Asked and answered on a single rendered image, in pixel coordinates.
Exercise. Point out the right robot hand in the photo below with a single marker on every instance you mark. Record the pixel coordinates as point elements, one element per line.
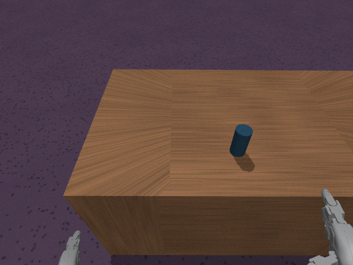
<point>338,232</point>

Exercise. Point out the left robot hand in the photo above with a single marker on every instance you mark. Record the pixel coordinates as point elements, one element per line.
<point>71,255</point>

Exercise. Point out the can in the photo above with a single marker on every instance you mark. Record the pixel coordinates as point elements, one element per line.
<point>240,140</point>

